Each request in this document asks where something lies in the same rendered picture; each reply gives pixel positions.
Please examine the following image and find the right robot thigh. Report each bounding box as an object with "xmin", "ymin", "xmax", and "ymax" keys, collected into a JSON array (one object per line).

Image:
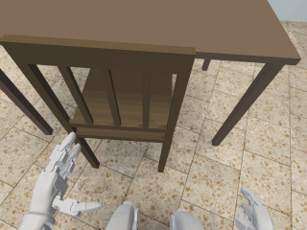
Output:
[{"xmin": 170, "ymin": 211, "xmax": 205, "ymax": 230}]

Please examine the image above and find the left robot forearm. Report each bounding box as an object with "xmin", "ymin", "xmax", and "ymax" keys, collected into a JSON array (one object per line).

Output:
[{"xmin": 17, "ymin": 212, "xmax": 56, "ymax": 230}]

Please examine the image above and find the right robot hand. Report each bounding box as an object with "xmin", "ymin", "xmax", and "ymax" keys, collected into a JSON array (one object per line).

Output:
[{"xmin": 235, "ymin": 186, "xmax": 275, "ymax": 230}]

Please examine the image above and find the table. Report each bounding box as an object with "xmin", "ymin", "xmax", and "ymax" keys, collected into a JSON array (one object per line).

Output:
[{"xmin": 0, "ymin": 0, "xmax": 302, "ymax": 147}]

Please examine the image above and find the chair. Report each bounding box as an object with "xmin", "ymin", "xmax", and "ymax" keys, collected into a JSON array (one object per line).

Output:
[{"xmin": 0, "ymin": 34, "xmax": 196, "ymax": 173}]

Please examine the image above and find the left robot hand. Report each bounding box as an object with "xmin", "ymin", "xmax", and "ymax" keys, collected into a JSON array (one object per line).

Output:
[{"xmin": 30, "ymin": 131, "xmax": 104, "ymax": 219}]

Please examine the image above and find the robot left shin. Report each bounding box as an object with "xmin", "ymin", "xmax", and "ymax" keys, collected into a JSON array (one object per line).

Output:
[{"xmin": 123, "ymin": 201, "xmax": 132, "ymax": 205}]

